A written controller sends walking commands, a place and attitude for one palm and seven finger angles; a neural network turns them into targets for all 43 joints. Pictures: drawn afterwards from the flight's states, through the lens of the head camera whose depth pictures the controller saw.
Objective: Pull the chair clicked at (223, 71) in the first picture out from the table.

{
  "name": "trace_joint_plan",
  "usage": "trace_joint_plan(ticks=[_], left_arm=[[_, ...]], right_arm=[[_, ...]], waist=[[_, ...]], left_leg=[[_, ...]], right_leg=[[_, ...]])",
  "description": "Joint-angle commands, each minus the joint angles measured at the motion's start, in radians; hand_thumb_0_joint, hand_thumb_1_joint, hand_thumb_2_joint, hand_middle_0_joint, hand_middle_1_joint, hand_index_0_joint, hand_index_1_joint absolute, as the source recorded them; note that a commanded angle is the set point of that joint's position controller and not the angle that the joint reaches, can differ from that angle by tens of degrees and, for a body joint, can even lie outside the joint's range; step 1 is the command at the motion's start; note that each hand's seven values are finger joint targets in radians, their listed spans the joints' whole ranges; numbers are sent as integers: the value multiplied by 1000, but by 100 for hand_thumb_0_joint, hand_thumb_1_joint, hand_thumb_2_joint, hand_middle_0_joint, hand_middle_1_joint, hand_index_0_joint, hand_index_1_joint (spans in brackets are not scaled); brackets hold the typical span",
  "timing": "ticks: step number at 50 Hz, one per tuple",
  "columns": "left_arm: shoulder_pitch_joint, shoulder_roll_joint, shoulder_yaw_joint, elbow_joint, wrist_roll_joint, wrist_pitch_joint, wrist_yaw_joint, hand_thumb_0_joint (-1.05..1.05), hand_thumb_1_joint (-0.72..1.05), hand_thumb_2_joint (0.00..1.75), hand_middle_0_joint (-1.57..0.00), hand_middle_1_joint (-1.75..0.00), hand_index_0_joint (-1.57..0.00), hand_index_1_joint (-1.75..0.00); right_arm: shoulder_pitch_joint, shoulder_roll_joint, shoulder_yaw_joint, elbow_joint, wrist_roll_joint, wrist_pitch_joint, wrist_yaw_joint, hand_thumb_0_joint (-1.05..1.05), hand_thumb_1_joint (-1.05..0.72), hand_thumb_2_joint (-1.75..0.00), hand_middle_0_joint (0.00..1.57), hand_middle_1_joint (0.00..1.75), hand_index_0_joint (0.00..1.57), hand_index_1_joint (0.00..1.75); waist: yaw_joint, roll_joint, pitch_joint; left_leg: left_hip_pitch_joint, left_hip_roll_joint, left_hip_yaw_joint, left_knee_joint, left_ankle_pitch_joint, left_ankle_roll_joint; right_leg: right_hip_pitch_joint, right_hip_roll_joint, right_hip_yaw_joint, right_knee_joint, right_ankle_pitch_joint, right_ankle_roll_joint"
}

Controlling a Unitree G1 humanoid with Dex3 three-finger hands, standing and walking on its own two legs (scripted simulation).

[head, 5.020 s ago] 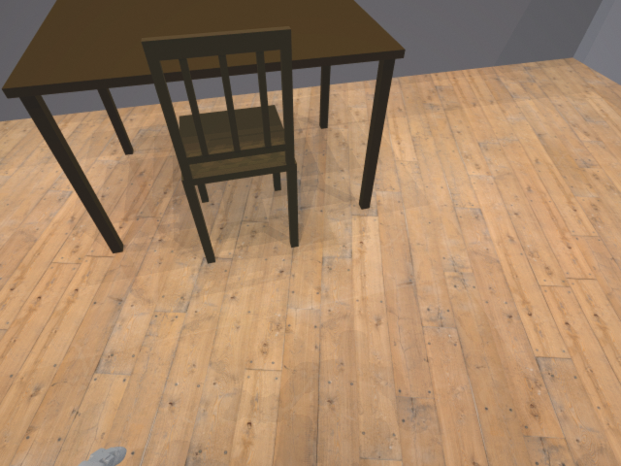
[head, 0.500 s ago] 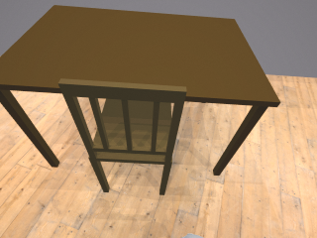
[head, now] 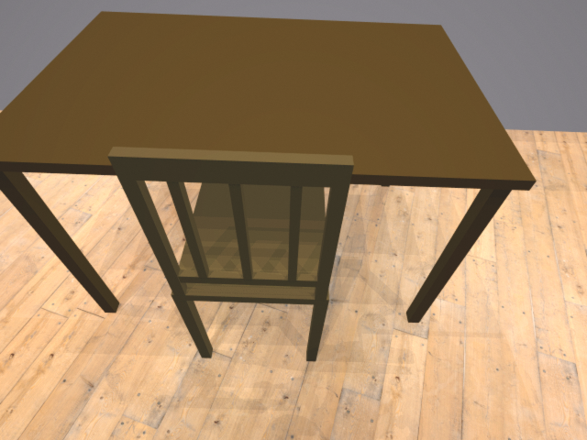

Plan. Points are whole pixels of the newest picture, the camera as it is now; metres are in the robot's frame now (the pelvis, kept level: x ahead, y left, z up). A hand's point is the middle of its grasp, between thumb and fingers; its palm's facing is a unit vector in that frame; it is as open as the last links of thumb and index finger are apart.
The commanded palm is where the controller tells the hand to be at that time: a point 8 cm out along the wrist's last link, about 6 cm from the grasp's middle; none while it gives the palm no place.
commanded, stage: come to a stop and stand still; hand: left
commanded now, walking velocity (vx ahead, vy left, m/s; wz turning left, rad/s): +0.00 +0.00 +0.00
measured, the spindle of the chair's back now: (242, 235) +0.49 +0.12 -0.08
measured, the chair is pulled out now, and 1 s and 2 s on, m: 0.00 0.00 0.00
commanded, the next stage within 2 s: look again from close up in 0.66 s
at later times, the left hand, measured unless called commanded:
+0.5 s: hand out of the picture -0.04 +0.23 -0.16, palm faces +0.02 -0.98 -0.18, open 7.4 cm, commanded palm none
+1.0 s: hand out of the picture -0.05 +0.20 -0.16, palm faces +0.02 -0.99 -0.16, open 7.4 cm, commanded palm none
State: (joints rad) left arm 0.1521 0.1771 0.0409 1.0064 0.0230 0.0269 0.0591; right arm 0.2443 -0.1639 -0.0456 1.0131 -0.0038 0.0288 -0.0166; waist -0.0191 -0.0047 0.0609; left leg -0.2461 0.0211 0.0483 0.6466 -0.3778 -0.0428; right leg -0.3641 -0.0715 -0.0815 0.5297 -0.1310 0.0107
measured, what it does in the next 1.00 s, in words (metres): steps on the spot: left foot, then right foot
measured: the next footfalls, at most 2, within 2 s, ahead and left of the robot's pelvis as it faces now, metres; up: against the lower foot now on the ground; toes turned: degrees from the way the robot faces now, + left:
left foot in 0.02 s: +0.03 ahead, +0.11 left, +0.00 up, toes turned +3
right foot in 0.20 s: +0.03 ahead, -0.07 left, +0.00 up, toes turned -2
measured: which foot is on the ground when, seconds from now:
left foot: up 0.00-0.00, down 0.02-1.00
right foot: down 0.00-0.02, up 0.04-0.18, down 0.20-1.00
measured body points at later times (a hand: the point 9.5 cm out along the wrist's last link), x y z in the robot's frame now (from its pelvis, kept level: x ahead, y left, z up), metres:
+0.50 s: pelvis -0.05 +0.06 +0.01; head -0.05 +0.06 +0.46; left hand -0.04 +0.28 -0.15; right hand -0.04 -0.18 -0.14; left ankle -0.01 +0.11 -0.73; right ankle -0.01 -0.07 -0.73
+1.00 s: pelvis -0.03 +0.05 +0.01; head -0.03 +0.04 +0.46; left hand -0.05 +0.26 -0.15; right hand -0.03 -0.18 -0.15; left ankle -0.01 +0.11 -0.73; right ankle -0.01 -0.07 -0.73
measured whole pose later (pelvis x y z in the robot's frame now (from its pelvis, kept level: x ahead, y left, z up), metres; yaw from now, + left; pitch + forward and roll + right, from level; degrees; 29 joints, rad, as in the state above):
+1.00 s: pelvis -0.03 +0.05 +0.01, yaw -1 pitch +0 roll +0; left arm 0.34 0.12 -0.01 1.09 0.01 -0.01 0.03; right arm 0.28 -0.16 0.01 1.09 -0.01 -0.02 -0.02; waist -0.01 0.00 0.01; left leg -0.21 -0.06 0.10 0.39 -0.18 0.08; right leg -0.25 -0.01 -0.02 0.44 -0.19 -0.01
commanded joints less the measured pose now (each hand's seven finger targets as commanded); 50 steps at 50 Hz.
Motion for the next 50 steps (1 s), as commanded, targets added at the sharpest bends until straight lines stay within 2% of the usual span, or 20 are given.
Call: trace_joint_plan(ticks=[1,2,3,4,6,9,10,11,12,13,14,15,16,19,20,25,28,36,41,50], left_arm=[[91,98,9,-94,-17,23,7,0,90,90,-20,-30,-20,-30],[102,83,12,-104,-16,31,-7,0,90,90,-20,-30,-20,-30],[77,91,14,-104,-3,41,-16,0,90,90,-20,-30,-20,-30],[98,94,14,-102,0,44,-21,0,90,90,-20,-30,-20,-30],[143,78,13,-104,2,29,-27,0,90,90,-20,-30,-20,-30],[198,72,6,-101,3,-2,-32,0,90,90,-20,-30,-20,-30],[199,80,1,-105,5,-14,-29,0,90,90,-20,-30,-20,-30],[184,96,-5,-113,6,-27,-27,0,90,90,-20,-30,-20,-30],[158,113,-8,-122,3,-32,-27,0,90,90,-20,-30,-20,-30],[131,121,-4,-124,1,-43,-26,0,90,90,-20,-30,-20,-30],[102,119,0,-131,-1,-44,-25,0,90,90,-20,-30,-20,-30],[94,113,-2,-135,-2,-42,-25,0,90,90,-20,-30,-20,-30],[96,107,-3,-137,-1,-37,-25,0,90,90,-20,-30,-20,-30],[167,88,-7,-113,-3,-29,-28,0,90,90,-20,-30,-20,-30],[197,79,-8,-95,0,-26,-29,0,90,90,-20,-30,-20,-30],[242,54,-14,-49,5,-20,-31,0,90,90,-20,-30,-20,-30],[244,46,-17,-30,3,-26,-29,0,90,90,-20,-30,-20,-30],[241,38,-21,0,3,-31,-28,0,90,90,-20,-30,-20,-30],[237,32,-26,14,0,-43,-27,0,90,90,-20,-30,-20,-30],[226,28,-39,45,-7,-60,-23,0,90,90,-20,-30,-20,-30]], right_arm=[[8,-173,-27,-147,-21,-27,-19,0,-90,-90,20,30,20,30],[-42,-189,-29,-178,-30,-13,-13,0,-90,-90,20,30,20,30],[-63,-170,-31,-188,-27,-11,-10,0,-90,-90,20,30,20,30],[-96,-175,-26,-191,-30,-7,-7,0,-90,-90,20,30,20,30],[-74,-163,-19,-197,-30,-7,1,0,-90,-90,20,30,20,30],[-18,-157,-14,-183,-24,-14,-3,0,-90,-90,20,30,20,30],[7,-134,-8,-179,-18,-17,-5,0,-90,-90,20,30,20,30],[33,-116,-1,-177,-9,-18,-6,0,-90,-90,20,30,20,30],[62,-104,2,-169,-8,-20,-3,0,-90,-90,20,30,20,30],[90,-102,4,-151,-11,-20,-3,0,-90,-90,20,30,20,30],[110,-105,1,-139,-9,-21,-4,0,-90,-90,20,30,20,30],[126,-110,0,-130,-10,-24,-3,0,-90,-90,20,30,20,30],[126,-110,-1,-123,-12,-27,-2,0,-90,-90,20,30,20,30],[69,-137,3,-116,-18,-41,-1,0,-90,-90,20,30,20,30],[42,-141,4,-115,-17,-42,-3,0,-90,-90,20,30,20,30],[29,-139,11,-84,-15,-41,-7,0,-90,-90,20,30,20,30],[48,-131,13,-58,-14,-43,-8,0,-90,-90,20,30,20,30],[72,-125,15,-13,-14,-41,-8,0,-90,-90,20,30,20,30],[82,-109,21,7,-11,-46,-7,0,-90,-90,20,30,20,30],[87,-83,39,55,-5,-66,-10,0,-90,-90,20,30,20,30]], waist=[[28,347,-84],[46,249,-18],[32,243,54],[45,240,93],[51,91,143],[51,-33,123],[36,-63,109],[7,-75,88],[-24,-49,53],[-40,-144,-20],[-50,-192,-39],[-54,-178,-55],[-53,-118,-49],[3,87,-21],[20,116,-15],[41,64,37],[34,64,12],[26,21,41],[15,-28,25],[9,-6,-5]], left_leg=[[-112,231,-219,-331,297,113],[-208,245,-190,-371,75,165],[-309,208,-209,-432,-116,158],[-360,194,-210,-434,-151,164],[-377,195,-218,-425,-173,179],[-238,158,-195,-326,-143,151],[-205,109,-180,-271,-121,126],[-142,46,-128,-221,-78,101],[-34,15,-99,-199,-18,90],[44,13,-76,-170,45,83],[93,16,-68,-148,41,81],[129,18,-72,-155,44,82],[130,32,-90,-198,26,86],[-35,126,-219,-413,-132,108],[-72,139,-238,-449,-164,111],[-136,135,-234,-482,-202,114],[-95,129,-226,-473,-171,109],[-108,119,-218,-474,-186,104],[-55,92,-181,-423,-94,101],[22,82,-135,-381,114,92]], right_leg=[[49,12,35,216,-281,-37],[49,36,43,254,-262,-39],[54,53,37,313,-262,-40],[54,60,51,362,-245,-41],[64,64,61,341,-229,-37],[89,53,64,27,-171,-45],[83,20,153,-79,-174,-65],[14,-50,278,-144,-243,-105],[-64,-92,318,-185,-317,-133],[-61,-82,315,-195,-309,-132],[-90,-83,284,-209,-333,-131],[-108,-80,268,-205,-350,-124],[-119,-62,244,-187,-362,-109],[28,21,124,-60,-212,-64],[64,29,105,-32,-180,-60],[105,28,99,-40,-155,-57],[108,19,113,-66,-146,-59],[97,11,132,-100,-165,-58],[73,-10,169,-153,-172,-61],[100,-28,181,-173,-41,-63]])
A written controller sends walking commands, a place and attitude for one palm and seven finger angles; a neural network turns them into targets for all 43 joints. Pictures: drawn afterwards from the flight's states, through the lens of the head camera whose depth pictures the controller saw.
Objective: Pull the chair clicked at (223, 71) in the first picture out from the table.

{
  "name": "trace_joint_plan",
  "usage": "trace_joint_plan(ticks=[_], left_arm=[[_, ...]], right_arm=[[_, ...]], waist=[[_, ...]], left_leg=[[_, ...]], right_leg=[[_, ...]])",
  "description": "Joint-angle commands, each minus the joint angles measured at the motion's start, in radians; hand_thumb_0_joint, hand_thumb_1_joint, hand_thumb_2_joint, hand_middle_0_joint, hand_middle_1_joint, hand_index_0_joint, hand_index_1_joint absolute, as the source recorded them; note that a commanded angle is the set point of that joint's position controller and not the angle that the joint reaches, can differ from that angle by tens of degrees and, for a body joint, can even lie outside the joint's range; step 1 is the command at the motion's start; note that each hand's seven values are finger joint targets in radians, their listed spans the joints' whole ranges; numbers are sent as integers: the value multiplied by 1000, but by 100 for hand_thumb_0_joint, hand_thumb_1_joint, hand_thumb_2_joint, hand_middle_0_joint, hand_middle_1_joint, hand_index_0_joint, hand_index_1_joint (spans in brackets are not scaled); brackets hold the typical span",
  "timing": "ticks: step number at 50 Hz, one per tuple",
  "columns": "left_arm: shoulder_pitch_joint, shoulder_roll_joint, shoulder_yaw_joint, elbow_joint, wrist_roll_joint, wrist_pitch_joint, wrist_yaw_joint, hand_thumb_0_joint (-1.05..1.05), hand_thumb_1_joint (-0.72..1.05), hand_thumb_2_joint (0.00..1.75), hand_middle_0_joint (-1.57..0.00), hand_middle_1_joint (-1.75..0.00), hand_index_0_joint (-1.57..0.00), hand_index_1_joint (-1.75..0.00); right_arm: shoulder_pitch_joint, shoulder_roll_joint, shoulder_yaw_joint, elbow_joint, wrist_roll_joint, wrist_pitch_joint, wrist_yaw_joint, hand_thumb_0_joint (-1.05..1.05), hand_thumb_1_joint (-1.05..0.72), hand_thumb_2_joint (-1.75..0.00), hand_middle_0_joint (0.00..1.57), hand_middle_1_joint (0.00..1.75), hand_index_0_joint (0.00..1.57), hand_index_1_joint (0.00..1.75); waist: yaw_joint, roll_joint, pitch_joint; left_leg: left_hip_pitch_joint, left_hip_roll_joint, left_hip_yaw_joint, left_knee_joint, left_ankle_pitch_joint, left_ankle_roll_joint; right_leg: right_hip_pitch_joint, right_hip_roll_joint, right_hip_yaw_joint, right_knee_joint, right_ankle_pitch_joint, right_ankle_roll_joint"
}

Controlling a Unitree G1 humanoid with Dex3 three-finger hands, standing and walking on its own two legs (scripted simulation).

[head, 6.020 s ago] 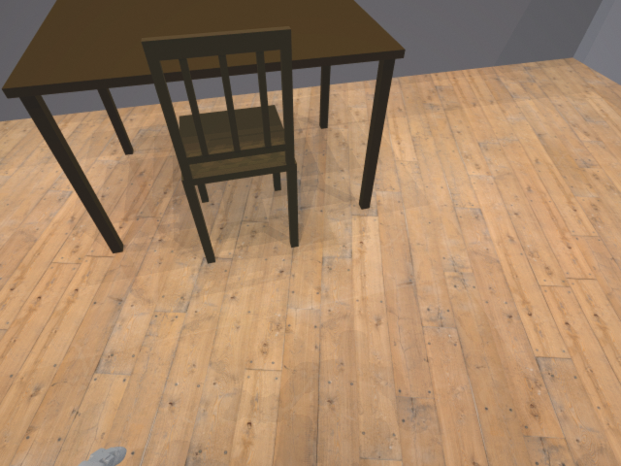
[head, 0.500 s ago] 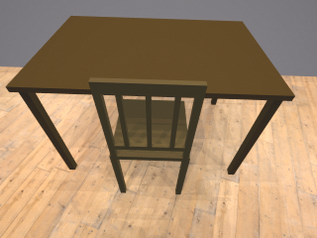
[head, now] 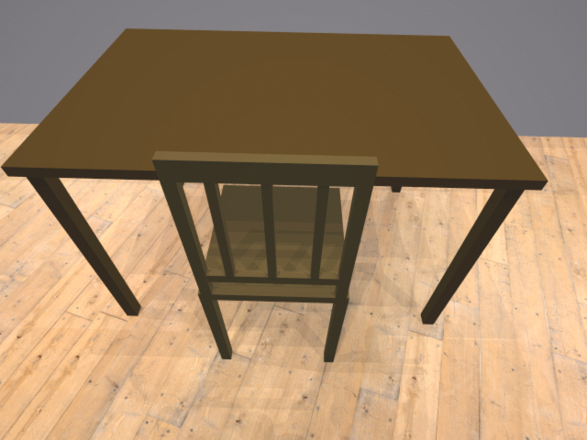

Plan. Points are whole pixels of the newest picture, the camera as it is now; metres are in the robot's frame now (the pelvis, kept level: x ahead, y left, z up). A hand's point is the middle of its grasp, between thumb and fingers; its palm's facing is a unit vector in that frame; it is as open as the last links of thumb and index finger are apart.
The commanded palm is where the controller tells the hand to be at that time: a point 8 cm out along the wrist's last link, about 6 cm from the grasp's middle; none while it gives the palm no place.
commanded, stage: look again from close up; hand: left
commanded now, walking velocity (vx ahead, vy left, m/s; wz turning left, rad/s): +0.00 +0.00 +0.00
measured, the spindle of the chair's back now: (270, 234) +0.52 +0.08 -0.10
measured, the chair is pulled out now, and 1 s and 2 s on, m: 0.00 0.00 0.00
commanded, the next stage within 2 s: none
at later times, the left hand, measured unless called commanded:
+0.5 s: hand out of the picture +0.03 +0.14 -0.17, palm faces +0.02 -0.98 -0.18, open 7.3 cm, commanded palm none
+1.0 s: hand out of the picture +0.02 +0.13 -0.17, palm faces +0.03 -0.99 -0.16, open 7.3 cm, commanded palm none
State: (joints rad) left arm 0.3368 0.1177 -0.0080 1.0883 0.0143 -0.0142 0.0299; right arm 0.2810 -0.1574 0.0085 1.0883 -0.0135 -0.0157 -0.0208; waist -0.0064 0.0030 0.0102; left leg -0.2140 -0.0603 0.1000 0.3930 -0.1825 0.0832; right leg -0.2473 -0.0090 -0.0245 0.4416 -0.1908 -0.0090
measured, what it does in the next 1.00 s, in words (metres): shifts its weight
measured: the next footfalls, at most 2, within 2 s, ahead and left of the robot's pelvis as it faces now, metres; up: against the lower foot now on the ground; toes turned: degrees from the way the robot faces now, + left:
none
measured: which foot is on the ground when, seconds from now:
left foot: down 0.00-1.00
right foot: down 0.00-1.00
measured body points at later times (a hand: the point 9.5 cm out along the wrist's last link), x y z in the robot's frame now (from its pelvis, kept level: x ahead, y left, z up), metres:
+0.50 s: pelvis +0.03 -0.02 +0.00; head +0.03 -0.02 +0.45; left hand +0.03 +0.20 -0.16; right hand +0.03 -0.23 -0.16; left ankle +0.02 +0.06 -0.74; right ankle +0.03 -0.11 -0.74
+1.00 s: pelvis +0.04 -0.03 +0.00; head +0.05 -0.02 +0.45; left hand +0.02 +0.18 -0.16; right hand +0.03 -0.24 -0.16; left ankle +0.02 +0.06 -0.74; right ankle +0.03 -0.11 -0.74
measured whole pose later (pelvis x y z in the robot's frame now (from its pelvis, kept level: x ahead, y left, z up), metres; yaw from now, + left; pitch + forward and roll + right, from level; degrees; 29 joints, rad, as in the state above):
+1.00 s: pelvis +0.04 -0.03 +0.00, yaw +0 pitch -1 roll +1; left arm 0.33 0.12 -0.02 1.13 0.01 -0.03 0.04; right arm 0.29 -0.13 0.03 1.16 -0.01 -0.03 -0.04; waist 0.00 -0.01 0.01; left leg -0.12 -0.03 0.08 0.36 -0.23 0.04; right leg -0.15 0.03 -0.04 0.39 -0.24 -0.04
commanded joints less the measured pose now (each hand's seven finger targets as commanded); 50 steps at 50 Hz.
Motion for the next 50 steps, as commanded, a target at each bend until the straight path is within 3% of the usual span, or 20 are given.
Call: trace_joint_plan(ticks=[1,3,5,14,22,29,50], left_arm=[[44,89,9,-31,0,-21,7,0,90,90,-20,-30,-20,-30],[45,91,6,-20,-3,-24,8,0,90,90,-20,-30,-20,-30],[40,94,5,-16,-3,-24,9,0,90,90,-20,-30,-20,-30],[41,101,1,-6,-4,-21,11,0,90,90,-20,-30,-20,-30],[37,103,0,-6,-7,-22,12,0,90,90,-20,-30,-20,-30],[47,104,0,-4,-6,-23,13,0,90,90,-20,-30,-20,-30],[79,82,-1,11,-5,-24,16,0,90,90,-20,-30,-20,-30]], right_arm=[[49,-87,-13,-16,4,-24,-6,0,-90,-90,20,30,20,30],[50,-86,-8,-6,6,-29,-8,0,-90,-90,20,30,20,30],[45,-83,-6,2,6,-28,-10,0,-90,-90,20,30,20,30],[42,-78,-1,24,8,-24,-11,0,-90,-90,20,30,20,30],[54,-80,1,34,6,-24,-12,0,-90,-90,20,30,20,30],[52,-70,2,42,9,-24,-14,0,-90,-90,20,30,20,30],[72,-59,5,51,8,-29,-20,0,-90,-90,20,30,20,30]], waist=[[-3,-8,26],[-3,-9,-1],[0,-13,21],[6,-21,62],[4,-10,34],[9,-12,63],[10,2,62]], left_leg=[[8,163,-180,-119,-44,-35],[39,162,-162,-98,34,-36],[32,162,-159,-94,46,-38],[26,164,-151,-100,33,-40],[52,167,-151,-104,51,-43],[49,165,-143,-104,61,-42],[83,169,-145,-103,110,-40]], right_leg=[[-3,-92,124,-82,44,-43],[17,-98,124,-80,91,-41],[18,-96,128,-85,93,-40],[30,-98,123,-109,77,-39],[48,-96,125,-106,90,-41],[49,-96,124,-116,102,-41],[51,-94,119,-112,127,-43]])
